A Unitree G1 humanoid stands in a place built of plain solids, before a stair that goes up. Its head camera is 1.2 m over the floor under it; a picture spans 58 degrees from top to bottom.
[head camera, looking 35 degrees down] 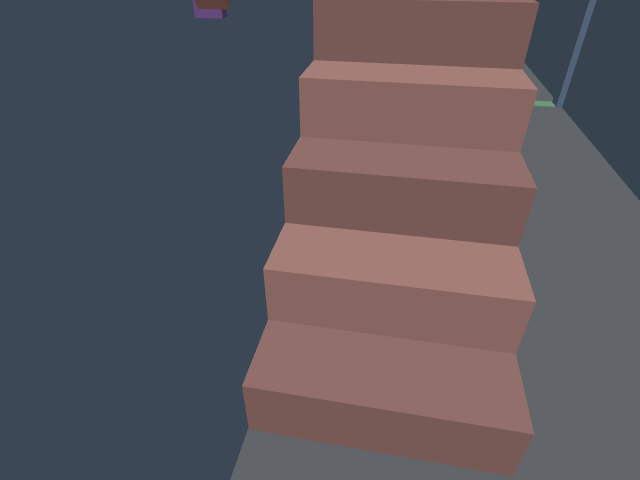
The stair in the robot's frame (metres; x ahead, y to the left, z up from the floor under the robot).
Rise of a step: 0.21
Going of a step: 0.25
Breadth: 0.75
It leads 11 degrees to the right of straight ahead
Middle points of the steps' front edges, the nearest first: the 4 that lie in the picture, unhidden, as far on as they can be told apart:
0.66 -0.16 0.21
0.91 -0.20 0.41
1.16 -0.25 0.62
1.41 -0.30 0.82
